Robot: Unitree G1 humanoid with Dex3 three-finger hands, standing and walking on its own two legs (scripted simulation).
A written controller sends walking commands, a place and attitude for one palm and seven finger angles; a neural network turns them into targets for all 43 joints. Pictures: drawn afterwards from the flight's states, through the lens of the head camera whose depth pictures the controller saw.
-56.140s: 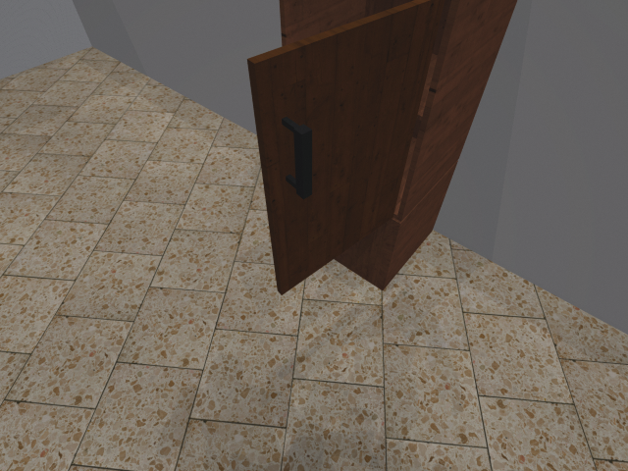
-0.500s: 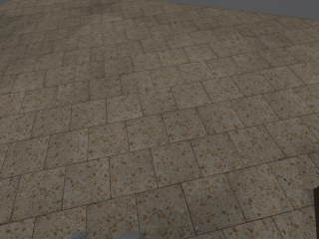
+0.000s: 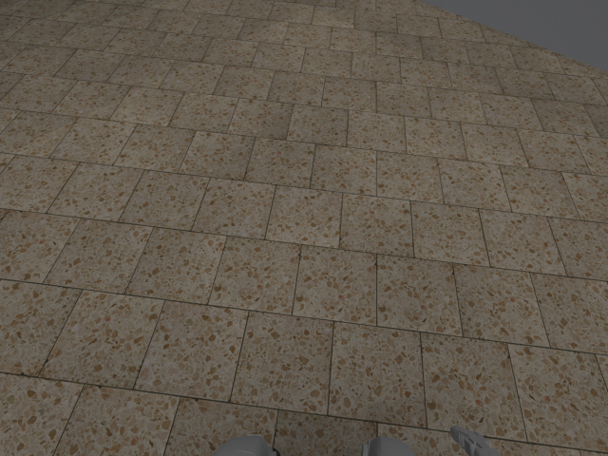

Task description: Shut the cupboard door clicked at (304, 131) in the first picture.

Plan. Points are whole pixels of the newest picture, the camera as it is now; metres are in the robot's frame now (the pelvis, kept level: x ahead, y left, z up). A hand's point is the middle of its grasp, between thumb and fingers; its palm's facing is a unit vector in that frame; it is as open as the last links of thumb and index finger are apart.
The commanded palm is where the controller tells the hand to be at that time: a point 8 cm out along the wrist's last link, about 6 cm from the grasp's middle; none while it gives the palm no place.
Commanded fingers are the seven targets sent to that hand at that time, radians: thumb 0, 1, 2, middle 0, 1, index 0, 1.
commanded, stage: turn to face it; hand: left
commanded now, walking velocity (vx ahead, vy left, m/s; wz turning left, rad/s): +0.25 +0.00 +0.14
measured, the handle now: out of the picture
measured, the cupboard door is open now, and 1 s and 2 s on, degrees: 19 19 19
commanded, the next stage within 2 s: none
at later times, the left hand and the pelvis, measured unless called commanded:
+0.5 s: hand (234, 364) +0.26 +0.13 -0.15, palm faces -0.09 -0.97 -0.22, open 7.2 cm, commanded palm none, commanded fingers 0.00 0.90 0.90 -0.20 -0.30 -0.20 -0.30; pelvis +0.17 -0.04 +0.02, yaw -7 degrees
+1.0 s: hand (240, 276) +0.41 +0.15 -0.14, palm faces -0.40 -0.88 -0.23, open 7.4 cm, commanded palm none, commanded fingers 0.00 0.90 0.90 -0.20 -0.30 -0.20 -0.30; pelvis +0.22 +0.00 +0.02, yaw -27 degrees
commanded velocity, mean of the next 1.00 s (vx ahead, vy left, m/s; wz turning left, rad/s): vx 0.01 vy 0.00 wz -0.56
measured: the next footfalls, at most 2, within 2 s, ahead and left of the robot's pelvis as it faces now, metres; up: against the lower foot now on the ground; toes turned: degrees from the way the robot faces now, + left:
right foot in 0.28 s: +0.24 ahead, -0.14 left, +0.00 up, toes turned -6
left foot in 0.68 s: +0.29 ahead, +0.10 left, +0.00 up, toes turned -14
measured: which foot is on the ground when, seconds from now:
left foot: down 0.00-0.30, up 0.32-0.66, down 0.68-1.00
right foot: up 0.00-0.26, down 0.28-0.68, up 0.70-1.00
